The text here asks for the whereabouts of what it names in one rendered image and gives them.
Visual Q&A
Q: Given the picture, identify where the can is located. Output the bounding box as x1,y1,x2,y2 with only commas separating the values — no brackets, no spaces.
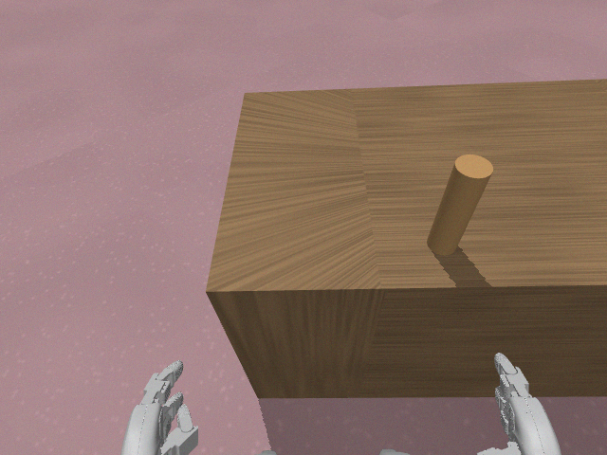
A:
427,155,493,255

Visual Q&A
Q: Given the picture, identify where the right robot hand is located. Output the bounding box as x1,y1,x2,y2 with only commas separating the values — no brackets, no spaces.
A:
477,353,561,455

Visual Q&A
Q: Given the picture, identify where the left robot hand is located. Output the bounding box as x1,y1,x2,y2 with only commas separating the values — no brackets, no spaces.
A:
120,360,198,455

